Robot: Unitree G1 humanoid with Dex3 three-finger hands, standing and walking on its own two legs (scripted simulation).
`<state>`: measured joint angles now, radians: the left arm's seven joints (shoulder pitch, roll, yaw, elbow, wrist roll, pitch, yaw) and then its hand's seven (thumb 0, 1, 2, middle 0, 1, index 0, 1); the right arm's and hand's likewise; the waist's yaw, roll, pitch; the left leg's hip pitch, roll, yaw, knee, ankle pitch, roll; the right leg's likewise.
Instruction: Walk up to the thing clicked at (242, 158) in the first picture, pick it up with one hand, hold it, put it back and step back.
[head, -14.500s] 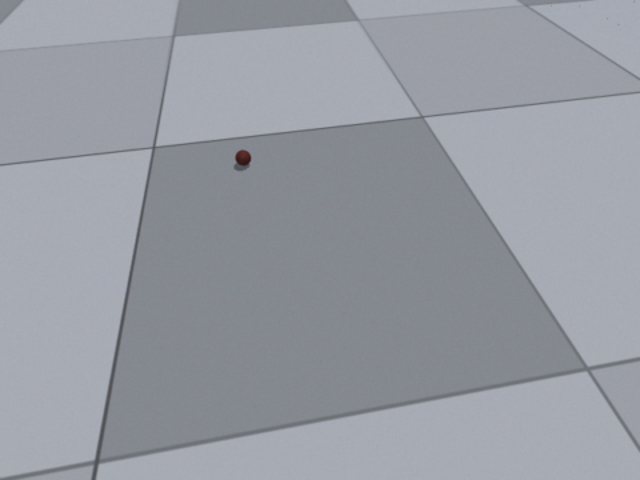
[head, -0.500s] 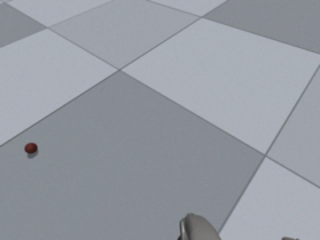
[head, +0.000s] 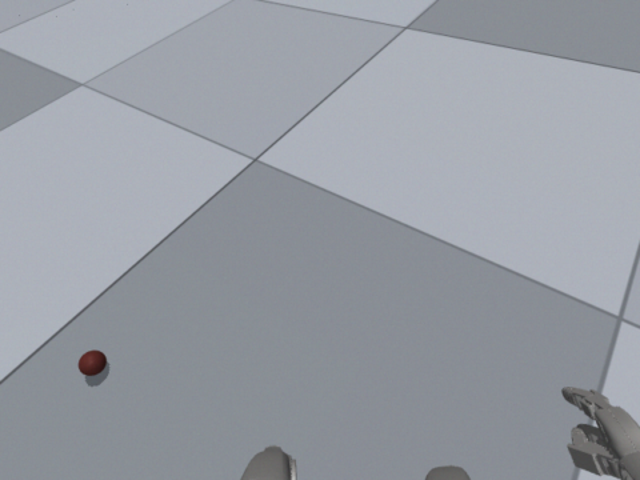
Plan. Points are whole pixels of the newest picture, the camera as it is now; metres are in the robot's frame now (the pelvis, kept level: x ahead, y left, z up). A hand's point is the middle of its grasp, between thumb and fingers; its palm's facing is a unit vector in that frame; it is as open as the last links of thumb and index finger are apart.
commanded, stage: walk up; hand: left
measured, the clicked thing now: (92, 362) +0.55 +0.83 -0.68
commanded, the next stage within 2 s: none
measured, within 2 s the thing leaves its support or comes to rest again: neither
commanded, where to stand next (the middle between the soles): +0.17 +0.85 m, yaw -39 degrees
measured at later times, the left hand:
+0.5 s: hand out of the picture +0.21 +0.49 -0.08, palm faces -0.20 -0.76 -0.62, open 7.4 cm
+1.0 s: hand out of the picture +0.31 +0.70 -0.11, palm faces -0.40 -0.74 -0.54, open 7.4 cm
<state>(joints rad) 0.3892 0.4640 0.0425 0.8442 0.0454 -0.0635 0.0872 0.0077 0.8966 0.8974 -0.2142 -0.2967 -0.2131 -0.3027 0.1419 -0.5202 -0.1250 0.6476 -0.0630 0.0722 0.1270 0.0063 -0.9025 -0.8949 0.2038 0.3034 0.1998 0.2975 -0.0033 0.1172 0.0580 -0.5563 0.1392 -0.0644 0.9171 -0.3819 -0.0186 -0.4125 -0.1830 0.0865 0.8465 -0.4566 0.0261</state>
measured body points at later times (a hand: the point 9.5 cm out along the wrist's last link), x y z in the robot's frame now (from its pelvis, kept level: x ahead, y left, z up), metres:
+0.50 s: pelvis +0.08 +0.20 +0.01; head +0.12 +0.14 +0.45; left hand +0.22 +0.53 -0.04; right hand +0.12 -0.14 -0.12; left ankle +0.12 +0.34 -0.61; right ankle +0.14 +0.04 -0.68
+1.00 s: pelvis +0.12 +0.46 +0.01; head +0.17 +0.41 +0.46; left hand +0.33 +0.74 -0.07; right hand +0.06 +0.14 -0.10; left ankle +0.16 +0.47 -0.68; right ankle +0.13 +0.36 -0.69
